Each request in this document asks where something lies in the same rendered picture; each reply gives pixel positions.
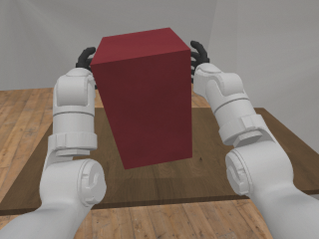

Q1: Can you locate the carton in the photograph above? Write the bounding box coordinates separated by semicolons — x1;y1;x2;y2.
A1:
90;27;192;170

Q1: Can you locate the table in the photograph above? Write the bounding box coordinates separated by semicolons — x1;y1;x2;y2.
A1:
0;108;319;216

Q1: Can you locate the left robot forearm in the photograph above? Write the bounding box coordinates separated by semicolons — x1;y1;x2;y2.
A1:
39;68;98;200

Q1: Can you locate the right robot hand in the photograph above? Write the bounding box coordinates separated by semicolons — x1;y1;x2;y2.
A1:
190;41;210;84

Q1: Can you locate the left robot upper arm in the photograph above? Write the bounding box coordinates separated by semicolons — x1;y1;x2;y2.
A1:
0;158;107;239

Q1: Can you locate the right robot forearm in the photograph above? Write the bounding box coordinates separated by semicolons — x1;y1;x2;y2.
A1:
192;63;294;178

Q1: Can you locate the right robot upper arm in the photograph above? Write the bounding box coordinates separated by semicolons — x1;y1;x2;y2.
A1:
225;139;319;239

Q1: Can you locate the left robot hand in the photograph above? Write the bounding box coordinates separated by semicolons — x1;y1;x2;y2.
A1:
76;47;98;90

